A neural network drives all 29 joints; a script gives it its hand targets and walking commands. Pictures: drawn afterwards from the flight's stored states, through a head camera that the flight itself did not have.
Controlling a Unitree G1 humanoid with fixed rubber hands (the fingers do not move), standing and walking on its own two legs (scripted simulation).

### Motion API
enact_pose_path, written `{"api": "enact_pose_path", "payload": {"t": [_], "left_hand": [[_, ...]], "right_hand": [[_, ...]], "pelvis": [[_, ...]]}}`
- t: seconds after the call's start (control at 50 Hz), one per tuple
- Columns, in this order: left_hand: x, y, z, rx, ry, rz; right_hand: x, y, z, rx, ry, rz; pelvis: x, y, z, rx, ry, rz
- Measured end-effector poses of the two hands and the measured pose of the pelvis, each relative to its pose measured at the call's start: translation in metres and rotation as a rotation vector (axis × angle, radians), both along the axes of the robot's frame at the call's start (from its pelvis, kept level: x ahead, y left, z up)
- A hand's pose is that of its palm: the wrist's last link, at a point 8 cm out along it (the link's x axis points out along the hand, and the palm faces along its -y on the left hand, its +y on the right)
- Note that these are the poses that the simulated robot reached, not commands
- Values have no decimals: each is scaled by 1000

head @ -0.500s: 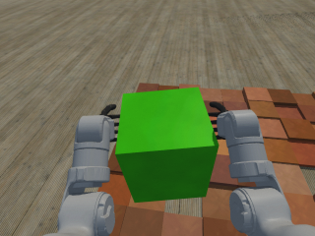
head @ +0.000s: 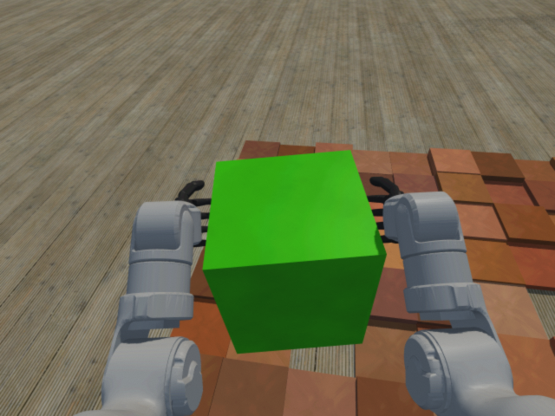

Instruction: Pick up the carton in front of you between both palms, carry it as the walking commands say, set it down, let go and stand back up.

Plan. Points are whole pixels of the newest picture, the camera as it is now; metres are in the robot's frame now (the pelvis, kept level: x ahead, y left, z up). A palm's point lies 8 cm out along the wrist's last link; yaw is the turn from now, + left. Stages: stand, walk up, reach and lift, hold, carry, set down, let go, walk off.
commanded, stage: carry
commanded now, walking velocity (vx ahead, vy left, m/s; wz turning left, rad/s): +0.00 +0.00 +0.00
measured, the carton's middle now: (291, 255) +0.35 +0.00 +0.05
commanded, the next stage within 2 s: none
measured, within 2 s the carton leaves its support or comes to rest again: neither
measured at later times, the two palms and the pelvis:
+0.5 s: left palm (204, 201) +0.40 +0.14 +0.12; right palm (395, 203) +0.39 -0.16 +0.12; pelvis +0.05 +0.00 -0.01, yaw -1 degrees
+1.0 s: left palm (214, 141) +0.66 +0.16 +0.07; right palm (349, 140) +0.63 -0.14 +0.07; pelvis +0.28 +0.02 -0.03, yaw -2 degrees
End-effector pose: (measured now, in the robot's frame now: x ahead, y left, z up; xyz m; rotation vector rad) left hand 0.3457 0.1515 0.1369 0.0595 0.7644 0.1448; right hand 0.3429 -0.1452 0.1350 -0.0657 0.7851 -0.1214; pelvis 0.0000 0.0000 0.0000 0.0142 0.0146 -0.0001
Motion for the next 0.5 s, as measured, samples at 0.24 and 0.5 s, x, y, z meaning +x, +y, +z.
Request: {"api": "enact_pose_path", "payload": {"t": [0.24,0.5], "left_hand": [[1,0,0,0,-1,0],[57,-16,-14,6,16,-44]], "right_hand": [[1,0,0,1,-1,-1],[44,-16,-16,-4,16,-30]], "pelvis": [[3,0,-1,-1,3,0],[52,-3,-10,-12,59,-17]]}}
